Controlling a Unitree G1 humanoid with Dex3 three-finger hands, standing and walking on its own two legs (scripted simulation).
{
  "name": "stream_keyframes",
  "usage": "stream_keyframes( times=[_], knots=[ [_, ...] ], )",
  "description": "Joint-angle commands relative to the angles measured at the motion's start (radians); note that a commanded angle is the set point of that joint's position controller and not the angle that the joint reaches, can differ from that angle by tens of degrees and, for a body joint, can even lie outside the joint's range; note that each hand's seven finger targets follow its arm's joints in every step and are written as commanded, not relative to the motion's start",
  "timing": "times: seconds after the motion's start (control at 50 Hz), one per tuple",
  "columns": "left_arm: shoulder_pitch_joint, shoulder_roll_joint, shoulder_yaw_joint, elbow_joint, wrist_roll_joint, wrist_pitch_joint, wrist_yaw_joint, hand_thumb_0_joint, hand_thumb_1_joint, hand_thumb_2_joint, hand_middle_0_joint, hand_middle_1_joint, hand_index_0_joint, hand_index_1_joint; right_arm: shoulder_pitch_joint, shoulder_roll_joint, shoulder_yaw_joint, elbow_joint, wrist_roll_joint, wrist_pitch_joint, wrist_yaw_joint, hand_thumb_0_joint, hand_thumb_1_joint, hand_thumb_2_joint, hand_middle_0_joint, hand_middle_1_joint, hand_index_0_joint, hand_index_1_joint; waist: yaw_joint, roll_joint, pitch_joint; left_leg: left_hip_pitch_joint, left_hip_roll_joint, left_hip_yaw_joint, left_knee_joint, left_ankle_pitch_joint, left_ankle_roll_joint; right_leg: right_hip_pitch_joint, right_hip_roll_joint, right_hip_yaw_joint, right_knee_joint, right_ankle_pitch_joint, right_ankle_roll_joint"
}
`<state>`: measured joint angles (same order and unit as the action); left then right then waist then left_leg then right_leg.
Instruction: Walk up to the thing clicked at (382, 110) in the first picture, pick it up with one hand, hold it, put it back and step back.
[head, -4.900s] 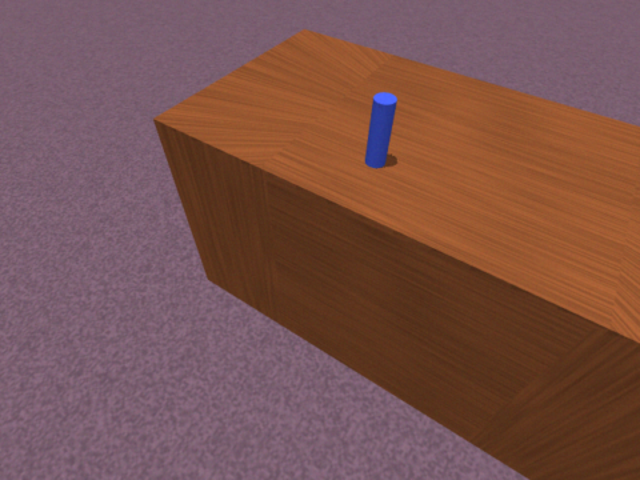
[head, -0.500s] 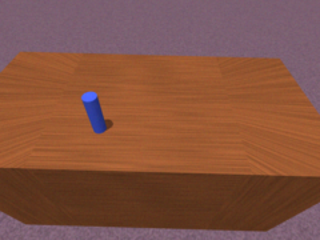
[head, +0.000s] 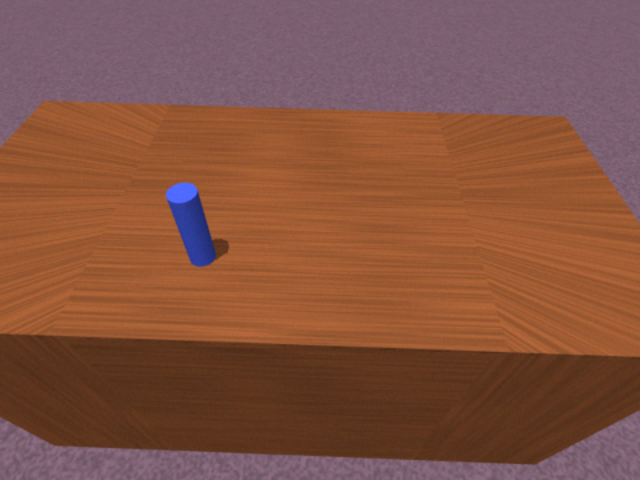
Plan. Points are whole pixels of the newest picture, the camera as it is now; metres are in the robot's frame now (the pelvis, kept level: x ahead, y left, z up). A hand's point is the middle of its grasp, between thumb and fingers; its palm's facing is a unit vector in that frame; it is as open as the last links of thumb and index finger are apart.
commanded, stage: stand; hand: left
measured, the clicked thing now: (193, 227) +0.49 +0.22 -0.01
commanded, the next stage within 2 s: rise first in 0.80 s
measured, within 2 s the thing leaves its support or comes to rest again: neither
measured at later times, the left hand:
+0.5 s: hand out of the picture +0.08 +0.25 -0.15, palm faces -0.05 -0.94 -0.35, open 7.4 cm
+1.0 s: hand out of the picture +0.11 +0.25 -0.15, palm faces +0.06 -0.94 -0.33, open 8.0 cm
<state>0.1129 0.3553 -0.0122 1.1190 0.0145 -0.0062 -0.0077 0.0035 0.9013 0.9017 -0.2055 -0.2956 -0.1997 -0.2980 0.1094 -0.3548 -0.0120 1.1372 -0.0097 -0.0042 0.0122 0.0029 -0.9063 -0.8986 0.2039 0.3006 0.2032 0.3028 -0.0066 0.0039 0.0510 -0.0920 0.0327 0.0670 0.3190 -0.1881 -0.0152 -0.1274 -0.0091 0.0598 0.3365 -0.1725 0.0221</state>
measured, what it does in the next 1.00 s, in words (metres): stands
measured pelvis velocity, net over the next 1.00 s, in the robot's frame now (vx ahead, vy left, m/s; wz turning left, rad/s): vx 0.00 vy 0.00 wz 0.03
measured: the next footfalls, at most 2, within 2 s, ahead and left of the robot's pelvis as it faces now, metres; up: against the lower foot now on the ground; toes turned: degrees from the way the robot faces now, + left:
none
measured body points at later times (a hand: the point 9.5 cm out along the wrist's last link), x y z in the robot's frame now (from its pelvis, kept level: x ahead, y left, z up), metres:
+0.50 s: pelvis +0.00 +0.00 +0.00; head +0.01 +0.00 +0.45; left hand +0.08 +0.30 -0.13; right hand +0.08 -0.30 -0.13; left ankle -0.01 +0.13 -0.75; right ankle +0.01 -0.13 -0.75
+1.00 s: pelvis +0.00 +0.00 +0.00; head +0.03 +0.00 +0.44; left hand +0.11 +0.30 -0.13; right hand +0.11 -0.29 -0.13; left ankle -0.01 +0.13 -0.75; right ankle +0.01 -0.13 -0.75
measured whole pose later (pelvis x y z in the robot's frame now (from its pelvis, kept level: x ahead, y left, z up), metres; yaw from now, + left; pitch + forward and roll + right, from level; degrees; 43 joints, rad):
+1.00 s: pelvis +0.00 +0.00 +0.00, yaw +2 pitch -1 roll +0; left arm 0.10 0.33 0.01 0.99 -0.05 -0.05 0.03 0.01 0.83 0.83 -0.16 -0.24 -0.15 -0.24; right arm 0.12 -0.33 -0.02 0.99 0.07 -0.06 -0.02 0.01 -0.84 -0.83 0.16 0.24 0.16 0.24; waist -0.01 0.00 0.07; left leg -0.17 0.03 0.04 0.41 -0.22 -0.01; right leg -0.18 -0.01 0.03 0.40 -0.21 0.02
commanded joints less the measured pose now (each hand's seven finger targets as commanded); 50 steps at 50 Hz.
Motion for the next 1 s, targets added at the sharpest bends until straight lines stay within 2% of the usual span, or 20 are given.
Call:
stream_keyframes(
  times=[0.0,0.16,0.36,0.58,0.64,0.76,0.86,0.88,0.9,0.92,0.94,0.96,0.98],
  knots=[
    [-0.038,0.216,0.041,-0.061,-0.006,-0.024,0.018,0.0,0.899,0.9,-0.2,-0.3,-0.2,-0.3,-0.042,-0.211,-0.04,-0.057,-0.001,-0.021,-0.013,0.0,-0.9,-0.9,0.2,0.3,0.2,0.3,-0.003,-0.011,-0.071,0.04,0.113,-0.097,-0.053,0.087,0.028,-0.027,-0.107,0.068,-0.049,0.142,-0.041],
    [-0.042,0.218,0.04,-0.064,-0.007,-0.026,0.022,0.0,0.899,0.9,-0.2,-0.3,-0.2,-0.3,-0.038,-0.208,-0.041,-0.058,-0.001,-0.019,-0.013,0.0,-0.9,-0.9,0.2,0.3,0.2,0.3,-0.006,-0.011,-0.076,0.04,0.113,-0.095,-0.049,0.12,0.029,-0.014,-0.111,0.065,-0.044,0.177,-0.039],
    [-0.035,0.214,0.041,-0.06,-0.007,-0.024,0.02,0.0,0.899,0.9,-0.2,-0.3,-0.2,-0.3,-0.042,-0.208,-0.041,-0.059,0.001,-0.018,-0.012,0.0,-0.9,-0.9,0.2,0.3,0.2,0.3,-0.002,-0.005,-0.055,0.022,0.108,-0.099,-0.057,0.071,0.026,-0.016,-0.105,0.065,-0.053,0.134,-0.04],
    [-0.034,0.214,0.044,-0.064,-0.006,-0.026,0.022,0.0,0.899,0.9,-0.2,-0.3,-0.2,-0.3,-0.036,-0.207,-0.042,-0.065,0.001,-0.018,-0.014,0.0,-0.9,-0.9,0.2,0.3,0.2,0.3,-0.004,-0.014,-0.077,0.048,0.113,-0.098,-0.044,0.126,0.032,-0.006,-0.109,0.06,-0.047,0.185,-0.04],
    [-0.033,0.212,0.043,-0.063,-0.006,-0.026,0.021,0.0,0.899,0.9,-0.2,-0.3,-0.2,-0.3,-0.035,-0.205,-0.039,-0.064,0.0,-0.018,-0.013,0.0,-0.9,-0.9,0.2,0.3,0.2,0.3,-0.003,-0.012,-0.062,0.03,0.11,-0.098,-0.049,0.094,0.028,-0.01,-0.108,0.062,-0.055,0.15,-0.039],
    [-0.029,0.214,0.045,-0.066,-0.003,-0.025,0.021,0.0,0.899,0.9,-0.2,-0.3,-0.2,-0.3,-0.036,-0.208,-0.041,-0.066,0.0,-0.017,-0.015,0.0,-0.9,-0.9,0.2,0.3,0.2,0.3,-0.002,-0.004,-0.076,0.038,0.109,-0.092,-0.044,0.125,0.033,0.002,-0.111,0.062,-0.049,0.205,-0.041],
    [-0.028,0.211,0.045,-0.068,-0.004,-0.023,0.02,0.0,0.899,0.9,-0.2,-0.3,-0.2,-0.3,-0.036,-0.209,-0.041,-0.069,0.001,-0.021,-0.016,0.0,-0.9,-0.9,0.2,0.3,0.2,0.3,-0.003,0.006,-0.083,0.042,0.113,-0.095,-0.049,0.14,0.032,0.01,-0.112,0.059,-0.04,0.207,-0.041],
    [-0.028,0.212,0.046,-0.068,-0.004,-0.023,0.02,0.0,0.819,0.82,-0.12,-0.22,-0.12,-0.22,-0.035,-0.207,-0.039,-0.071,0.0,-0.022,-0.017,0.0,-0.82,-0.82,0.12,0.22,0.12,0.22,-0.001,0.006,-0.078,0.038,0.114,-0.096,-0.051,0.141,0.03,0.01,-0.111,0.058,-0.039,0.2,-0.04],
    [-0.379,0.004,0.017,-0.419,-0.076,-0.1,0.029,0.0,0.739,0.74,-0.054,-0.14,-0.042,-0.14,-0.386,-0.017,0.0,-0.421,0.102,-0.141,-0.028,0.0,-0.74,-0.74,0.05,0.14,0.051,0.14,-0.027,0.01,-0.109,-0.15,-0.02,-0.021,0.079,0.125,0.013,-0.077,0.012,-0.074,0.055,0.108,-0.026],
    [-0.354,0.082,0.032,-0.404,-0.113,-0.133,0.057,0.0,0.659,0.66,-0.07,-0.072,-0.056,-0.086,-0.325,-0.056,0.003,-0.451,0.114,-0.158,-0.044,0.0,-0.66,-0.66,0.05,0.06,0.05,0.06,0.015,-0.069,-0.112,-0.106,-0.013,-0.028,0.035,0.045,0.015,-0.017,0.008,-0.077,0.015,0.015,-0.023],
    [-0.199,0.165,0.08,-0.309,-0.105,-0.126,0.073,0.0,0.579,0.58,-0.068,-0.069,-0.049,-0.087,-0.226,-0.182,-0.074,-0.364,0.11,-0.148,-0.066,0.0,-0.58,-0.58,0.05,0.052,0.05,0.052,0.003,-0.002,-0.087,-0.111,-0.013,-0.014,0.032,0.013,0.013,-0.056,0.01,-0.071,0.021,0.003,-0.029],
    [-0.131,0.225,0.143,-0.245,-0.101,-0.11,0.084,0.0,0.499,0.5,-0.069,-0.069,-0.053,-0.084,-0.162,-0.204,-0.113,-0.274,0.103,-0.132,-0.079,0.0,-0.5,-0.5,0.05,0.051,0.05,0.051,0.015,0.006,-0.068,-0.158,-0.021,-0.004,0.059,0.008,0.011,-0.095,0.01,-0.074,0.031,-0.006,-0.03],
    [-0.141,0.221,0.162,-0.272,-0.098,-0.107,0.086,0.0,0.419,0.42,-0.063,-0.065,-0.052,-0.075,-0.184,-0.199,-0.125,-0.297,0.096,-0.138,-0.082,0.0,-0.42,-0.42,0.05,0.052,0.05,0.052,0.021,-0.002,-0.123,-0.148,-0.018,-0.008,0.082,0.037,0.011,-0.084,0.011,-0.077,0.058,0.021,-0.031]
  ],
)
